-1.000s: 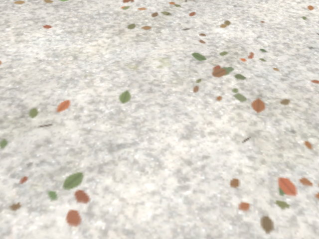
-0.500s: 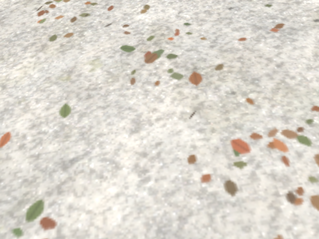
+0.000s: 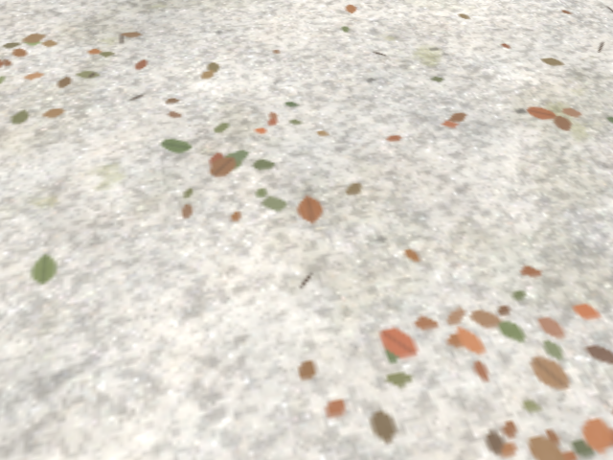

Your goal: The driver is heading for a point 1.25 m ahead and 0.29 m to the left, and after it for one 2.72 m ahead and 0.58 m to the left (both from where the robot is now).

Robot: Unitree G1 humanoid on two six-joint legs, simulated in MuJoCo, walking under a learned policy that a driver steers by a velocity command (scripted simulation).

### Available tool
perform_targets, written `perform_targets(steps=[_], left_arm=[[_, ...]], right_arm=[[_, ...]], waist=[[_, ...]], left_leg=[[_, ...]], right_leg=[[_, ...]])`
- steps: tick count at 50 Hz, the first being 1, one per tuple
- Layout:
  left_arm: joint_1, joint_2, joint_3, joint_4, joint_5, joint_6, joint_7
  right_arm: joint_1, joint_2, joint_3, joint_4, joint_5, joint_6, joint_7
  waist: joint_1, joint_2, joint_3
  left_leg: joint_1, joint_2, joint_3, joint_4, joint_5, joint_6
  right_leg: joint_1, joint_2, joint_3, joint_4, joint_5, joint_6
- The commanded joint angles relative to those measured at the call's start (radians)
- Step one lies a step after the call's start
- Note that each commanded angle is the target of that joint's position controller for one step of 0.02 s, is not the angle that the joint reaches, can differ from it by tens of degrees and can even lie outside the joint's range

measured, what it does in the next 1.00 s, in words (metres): walks ahead: right foot, then left foot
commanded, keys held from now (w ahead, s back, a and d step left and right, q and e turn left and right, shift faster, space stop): w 0.74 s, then no key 0.26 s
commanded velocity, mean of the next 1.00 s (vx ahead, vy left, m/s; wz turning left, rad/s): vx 0.42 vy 0.00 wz -0.01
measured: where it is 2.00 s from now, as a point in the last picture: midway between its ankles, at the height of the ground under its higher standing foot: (251, 326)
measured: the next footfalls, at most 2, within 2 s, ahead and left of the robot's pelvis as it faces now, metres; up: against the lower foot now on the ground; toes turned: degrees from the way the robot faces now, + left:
right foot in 0.24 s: +0.28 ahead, -0.15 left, +0.00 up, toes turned -1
left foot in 0.76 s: +0.59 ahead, +0.08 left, +0.00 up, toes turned +2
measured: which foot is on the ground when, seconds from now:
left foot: down 0.00-0.26, up 0.28-0.74, down 0.76-1.00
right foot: up 0.00-0.22, down 0.24-0.78, up 0.80-1.00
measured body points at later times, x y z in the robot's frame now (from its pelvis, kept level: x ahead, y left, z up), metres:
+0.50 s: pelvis +0.25 -0.07 +0.00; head +0.27 -0.07 +0.45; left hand +0.31 +0.21 -0.11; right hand +0.41 -0.34 -0.10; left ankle +0.34 +0.11 -0.67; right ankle +0.23 -0.15 -0.75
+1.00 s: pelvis +0.50 +0.00 +0.00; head +0.55 +0.02 +0.45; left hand +0.63 +0.28 -0.13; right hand +0.61 -0.26 -0.11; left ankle +0.55 +0.08 -0.75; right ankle +0.54 -0.16 -0.69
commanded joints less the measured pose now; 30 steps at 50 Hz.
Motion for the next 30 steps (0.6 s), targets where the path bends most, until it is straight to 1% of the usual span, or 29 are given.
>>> perform_targets(steps=[1, 3, 5, 7, 8, 9, 10, 11, 12, 13, 14, 15, 16, 17, 18, 19, 20, 21, 22, 24, 25, 27, 28, 30], left_arm=[[-0.183, 0.013, -0.005, -0.111, 0.003, -0.033, -0.014], [-0.228, -0.004, -0.015, -0.119, -0.001, -0.037, -0.022], [-0.259, 0.009, -0.014, -0.126, -0.006, -0.039, -0.031], [-0.268, 0.03, -0.009, -0.134, -0.012, -0.041, -0.038], [-0.258, 0.045, -0.004, -0.134, -0.013, -0.043, -0.04], [-0.23, 0.063, 0.004, -0.129, -0.013, -0.044, -0.039], [-0.161, 0.086, 0.017, -0.112, -0.009, -0.042, -0.034], [-0.024, 0.124, 0.039, -0.069, -0.006, -0.038, -0.024], [0.146, 0.168, 0.059, -0.031, -0.006, -0.032, -0.012], [0.249, 0.289, 0.081, -0.014, 0.02, -0.028, -0.006], [0.251, 0.209, 0.058, -0.012, 0.011, -0.032, -0.01], [0.17, 0.157, 0.038, -0.009, 0.006, -0.034, -0.008], [0.108, 0.129, 0.029, -0.015, 0.005, -0.032, -0.006], [0.058, 0.102, 0.02, -0.015, 0.01, -0.032, -0.008], [0.023, 0.082, 0.014, -0.02, 0.021, -0.037, -0.01], [0.002, 0.074, 0.014, -0.019, 0.023, -0.041, -0.01], [-0.002, 0.075, 0.016, -0.012, 0.02, -0.049, -0.009], [0.0, 0.081, 0.018, 0.0, 0.015, -0.057, -0.008], [0.005, 0.089, 0.02, 0.011, 0.013, -0.062, -0.006], [0.032, 0.1, 0.022, 0.031, 0.013, -0.064, 0.001], [0.041, 0.103, 0.022, 0.038, 0.011, -0.061, 0.004], [0.068, 0.119, 0.024, 0.051, 0.006, -0.055, 0.01], [0.091, 0.13, 0.026, 0.061, 0.003, -0.051, 0.012], [0.139, 0.148, 0.03, 0.084, -0.004, -0.043, 0.013]], right_arm=[[-0.024, -0.166, -0.039, -0.065, 0.004, -0.008, -0.009], [-0.004, -0.189, -0.043, -0.056, 0.007, -0.003, -0.009], [0.028, -0.211, -0.048, -0.043, 0.013, 0.0, -0.007], [0.036, -0.222, -0.051, -0.032, 0.023, 0.003, -0.005], [0.033, -0.229, -0.054, -0.027, 0.027, 0.006, -0.006], [0.024, -0.237, -0.057, -0.025, 0.027, 0.01, -0.007], [0.009, -0.245, -0.058, -0.025, 0.028, 0.014, -0.009], [0.01, -0.229, -0.052, -0.024, 0.024, 0.018, -0.012], [0.011, -0.193, -0.036, -0.039, 0.008, 0.017, -0.015], [0.117, -0.063, 0.004, -0.084, 0.001, 0.003, -0.011], [0.076, -0.115, -0.004, -0.074, 0.021, -0.021, -0.009], [-0.028, -0.189, -0.028, -0.1, 0.052, -0.03, -0.001], [-0.087, -0.187, -0.024, -0.113, 0.048, -0.035, 0.001], [-0.11, -0.173, -0.024, -0.111, 0.026, -0.035, 0.001], [-0.091, -0.165, -0.027, -0.102, 0.017, -0.026, 0.002], [-0.066, -0.149, -0.025, -0.09, 0.017, -0.016, 0.006], [-0.051, -0.131, -0.022, -0.081, 0.015, -0.006, 0.006], [-0.057, -0.122, -0.019, -0.082, 0.012, 0.002, 0.004], [-0.085, -0.119, -0.019, -0.092, 0.006, 0.007, 0.001], [-0.163, -0.112, -0.015, -0.118, -0.003, 0.003, -0.002], [-0.198, -0.104, -0.011, -0.127, -0.003, -0.001, 0.001], [-0.277, -0.085, -0.003, -0.145, 0.001, -0.013, 0.01], [-0.317, -0.078, 0.001, -0.154, 0.004, -0.018, 0.016], [-0.377, -0.078, 0.002, -0.174, 0.011, -0.025, 0.028]], waist=[[-0.033, 0.154, 0.084], [-0.05, 0.16, 0.094], [-0.061, 0.165, 0.104], [-0.048, 0.174, 0.115], [-0.032, 0.177, 0.114], [-0.005, 0.183, 0.096], [0.045, 0.181, 0.049], [0.114, 0.16, -0.043], [0.192, 0.125, -0.167], [0.147, -0.17, -0.34], [0.169, -0.202, -0.382], [0.154, -0.145, -0.191], [0.127, -0.072, -0.098], [0.095, -0.026, -0.036], [0.057, -0.048, -0.015], [0.035, -0.063, -0.012], [0.022, -0.058, -0.01], [0.013, -0.048, 0.007], [0.013, -0.036, 0.028], [0.033, -0.012, 0.06], [0.044, -0.007, 0.068], [0.075, -0.003, 0.08], [0.093, 0.002, 0.085], [0.12, 0.006, 0.095]], left_leg=[[0.073, 0.199, -0.171, -0.201, 0.163, 0.162], [0.022, 0.186, -0.119, -0.199, 0.211, 0.154], [0.007, 0.207, -0.115, -0.197, 0.223, 0.156], [0.03, 0.244, -0.128, -0.187, 0.249, 0.15], [0.052, 0.26, -0.131, -0.173, 0.292, 0.141], [0.073, 0.269, -0.124, -0.137, 0.404, 0.13], [0.079, 0.255, -0.092, -0.046, 0.581, 0.112], [0.046, 0.212, -0.044, 0.127, 0.725, 0.088], [-0.114, 0.173, -0.016, 0.368, 0.61, 0.053], [-0.487, 0.008, 0.009, 0.798, 0.06, -0.022], [-0.597, -0.029, -0.14, 0.934, -0.263, -0.016], [-0.697, 0.034, -0.125, 0.985, -0.205, -0.002], [-0.686, 0.083, -0.092, 0.953, -0.117, 0.009], [-0.657, 0.114, -0.079, 0.897, -0.049, 0.005], [-0.596, 0.144, -0.087, 0.854, 0.005, 0.001], [-0.55, 0.152, -0.084, 0.838, 0.034, -0.008], [-0.532, 0.154, -0.074, 0.822, 0.048, -0.018], [-0.537, 0.157, -0.069, 0.796, 0.064, -0.03], [-0.559, 0.158, -0.065, 0.758, 0.096, -0.043], [-0.609, 0.162, -0.063, 0.64, 0.193, -0.06], [-0.61, 0.157, -0.057, 0.566, 0.251, -0.062], [-0.581, 0.133, -0.033, 0.415, 0.354, -0.058], [-0.564, 0.119, -0.018, 0.357, 0.388, -0.055], [-0.557, 0.103, -0.013, 0.283, 0.412, -0.047]], right_leg=[[-0.189, -0.03, -0.022, -0.141, 0.133, 0.029], [-0.099, -0.014, -0.043, -0.27, 0.196, 0.033], [-0.039, 0.001, -0.056, -0.343, 0.221, 0.028], [-0.012, 0.0, -0.041, -0.391, 0.219, 0.002], [0.006, 0.002, -0.037, -0.411, 0.205, -0.015], [0.054, 0.013, -0.042, -0.427, 0.188, -0.034], [0.158, 0.036, -0.06, -0.451, 0.186, -0.059], [0.35, 0.062, -0.08, -0.471, 0.19, -0.09], [0.625, -0.024, 0.007, -0.434, 0.175, -0.13], [0.979, -0.321, 0.511, -0.496, -0.054, -0.293], [0.944, -0.366, 0.775, -0.684, -0.22, -0.318], [0.814, -0.336, 0.625, -0.702, -0.239, -0.269], [0.675, -0.297, 0.492, -0.71, -0.148, -0.247], [0.555, -0.25, 0.396, -0.732, -0.045, -0.236], [0.466, -0.214, 0.327, -0.76, 0.032, -0.227], [0.413, -0.194, 0.289, -0.789, 0.069, -0.232], [0.381, -0.188, 0.253, -0.81, 0.116, -0.242], [0.353, -0.185, 0.218, -0.828, 0.156, -0.249], [0.338, -0.182, 0.19, -0.843, 0.186, -0.254], [0.352, -0.174, 0.148, -0.858, 0.237, -0.253], [0.361, -0.161, 0.12, -0.858, 0.254, -0.243], [0.372, -0.143, 0.075, -0.858, 0.273, -0.22], [0.383, -0.144, 0.065, -0.858, 0.263, -0.215], [0.435, -0.169, 0.07, -0.844, 0.246, -0.212]])
Velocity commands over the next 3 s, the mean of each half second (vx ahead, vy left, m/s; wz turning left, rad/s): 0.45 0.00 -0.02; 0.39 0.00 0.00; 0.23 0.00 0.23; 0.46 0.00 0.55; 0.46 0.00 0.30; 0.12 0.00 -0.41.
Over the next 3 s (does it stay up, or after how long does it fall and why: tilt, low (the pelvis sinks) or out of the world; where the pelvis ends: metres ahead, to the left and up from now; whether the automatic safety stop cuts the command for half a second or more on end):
stays up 1.16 0.29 -0.02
